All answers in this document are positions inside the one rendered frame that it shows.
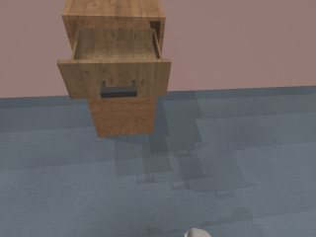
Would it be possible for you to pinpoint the drawer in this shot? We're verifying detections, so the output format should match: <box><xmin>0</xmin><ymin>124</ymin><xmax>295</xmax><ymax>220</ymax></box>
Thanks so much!
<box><xmin>56</xmin><ymin>28</ymin><xmax>172</xmax><ymax>100</ymax></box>

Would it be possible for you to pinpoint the handle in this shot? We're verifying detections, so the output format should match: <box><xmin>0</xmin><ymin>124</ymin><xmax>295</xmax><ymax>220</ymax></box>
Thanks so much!
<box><xmin>100</xmin><ymin>80</ymin><xmax>137</xmax><ymax>99</ymax></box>

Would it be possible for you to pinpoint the cabinet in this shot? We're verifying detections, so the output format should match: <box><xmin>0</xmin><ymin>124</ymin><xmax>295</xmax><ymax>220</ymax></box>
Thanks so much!
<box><xmin>61</xmin><ymin>0</ymin><xmax>166</xmax><ymax>137</ymax></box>

